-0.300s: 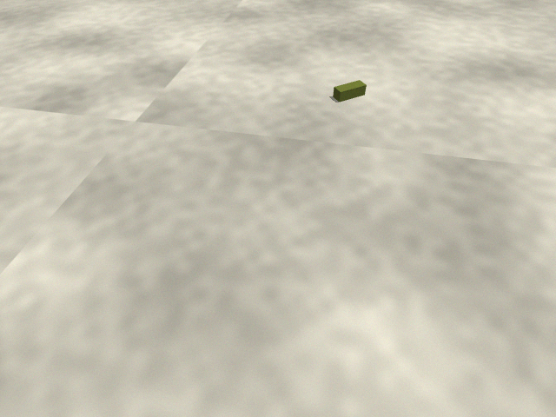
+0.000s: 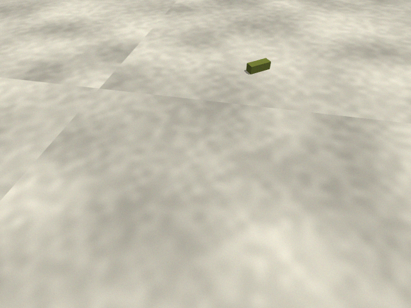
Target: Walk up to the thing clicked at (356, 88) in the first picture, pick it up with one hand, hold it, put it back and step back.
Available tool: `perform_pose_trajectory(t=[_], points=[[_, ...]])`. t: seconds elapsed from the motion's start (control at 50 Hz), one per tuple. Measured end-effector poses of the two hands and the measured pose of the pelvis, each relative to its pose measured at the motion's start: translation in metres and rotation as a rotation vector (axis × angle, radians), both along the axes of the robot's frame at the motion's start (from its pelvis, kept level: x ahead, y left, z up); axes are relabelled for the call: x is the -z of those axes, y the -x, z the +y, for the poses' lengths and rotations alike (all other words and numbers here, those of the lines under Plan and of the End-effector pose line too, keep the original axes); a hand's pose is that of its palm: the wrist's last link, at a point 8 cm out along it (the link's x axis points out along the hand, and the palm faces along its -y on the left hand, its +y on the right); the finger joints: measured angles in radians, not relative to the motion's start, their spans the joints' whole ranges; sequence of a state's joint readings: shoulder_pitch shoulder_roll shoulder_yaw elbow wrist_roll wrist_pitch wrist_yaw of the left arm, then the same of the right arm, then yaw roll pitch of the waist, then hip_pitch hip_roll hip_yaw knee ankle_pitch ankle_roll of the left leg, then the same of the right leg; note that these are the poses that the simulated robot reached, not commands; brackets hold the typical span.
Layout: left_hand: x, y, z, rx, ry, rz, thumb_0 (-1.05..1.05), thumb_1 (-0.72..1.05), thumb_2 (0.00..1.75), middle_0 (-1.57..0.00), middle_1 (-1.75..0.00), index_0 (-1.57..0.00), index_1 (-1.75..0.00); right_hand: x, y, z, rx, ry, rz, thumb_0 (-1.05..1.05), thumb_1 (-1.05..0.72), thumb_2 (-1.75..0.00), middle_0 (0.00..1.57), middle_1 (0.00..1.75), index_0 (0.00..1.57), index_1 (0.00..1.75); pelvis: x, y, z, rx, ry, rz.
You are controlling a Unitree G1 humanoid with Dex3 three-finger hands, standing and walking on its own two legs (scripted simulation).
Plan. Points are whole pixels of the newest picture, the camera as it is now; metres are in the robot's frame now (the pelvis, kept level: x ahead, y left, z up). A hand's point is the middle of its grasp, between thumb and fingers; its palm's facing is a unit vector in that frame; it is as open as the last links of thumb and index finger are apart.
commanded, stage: stand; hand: left
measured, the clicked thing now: (258, 66) +2.29 -0.49 -0.74
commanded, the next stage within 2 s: walk up in 0.82 s
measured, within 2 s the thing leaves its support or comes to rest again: neither
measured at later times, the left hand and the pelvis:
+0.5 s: hand out of the picture +0.08 +0.25 -0.15, palm faces -0.01 -0.94 -0.34, open 7.4 cm; pelvis +0.00 +0.00 +0.00, yaw +0 degrees
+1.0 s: hand out of the picture +0.09 +0.29 -0.15, palm faces +0.17 -0.94 -0.29, open 7.4 cm; pelvis +0.03 +0.01 +0.00, yaw +7 degrees
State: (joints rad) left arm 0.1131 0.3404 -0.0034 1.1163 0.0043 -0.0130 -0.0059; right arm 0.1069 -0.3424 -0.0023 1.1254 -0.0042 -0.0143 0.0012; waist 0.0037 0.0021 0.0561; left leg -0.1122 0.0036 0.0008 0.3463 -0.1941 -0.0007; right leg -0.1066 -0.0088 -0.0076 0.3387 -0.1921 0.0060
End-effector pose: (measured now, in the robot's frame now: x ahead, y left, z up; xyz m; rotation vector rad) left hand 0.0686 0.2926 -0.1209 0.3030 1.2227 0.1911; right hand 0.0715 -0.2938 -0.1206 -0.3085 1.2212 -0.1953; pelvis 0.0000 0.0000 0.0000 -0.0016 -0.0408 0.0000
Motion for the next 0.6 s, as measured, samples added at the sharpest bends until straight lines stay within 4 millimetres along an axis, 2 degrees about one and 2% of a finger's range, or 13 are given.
perform_pose_trajectory(t=[0.26, 0.6], points=[[-0.0024, -0.0064, 0.0003, -0.001, -0.005, -0.01, 0.0, 0.9, 0.9, -0.2, -0.3, -0.2, -0.3, -0.0002, -0.0056, -0.0006, -0.003, 0.001, -0.009, 0.01, -0.9, -0.9, 0.21, 0.3, 0.2, 0.3, -0.0004, -0.0036, -0.0007, -0.001, -0.001, -0.001], [-0.0031, -0.0038, -0.0006, -0.008, -0.01, -0.001, 0.0, 0.9, 0.9, -0.2, -0.3, -0.2, -0.3, 0.0007, -0.0056, -0.0033, -0.005, 0.0, 0.002, 0.01, -0.9, -0.9, 0.21, 0.3, 0.21, 0.3, -0.0007, -0.0057, -0.0029, -0.004, -0.001, 0.001]])
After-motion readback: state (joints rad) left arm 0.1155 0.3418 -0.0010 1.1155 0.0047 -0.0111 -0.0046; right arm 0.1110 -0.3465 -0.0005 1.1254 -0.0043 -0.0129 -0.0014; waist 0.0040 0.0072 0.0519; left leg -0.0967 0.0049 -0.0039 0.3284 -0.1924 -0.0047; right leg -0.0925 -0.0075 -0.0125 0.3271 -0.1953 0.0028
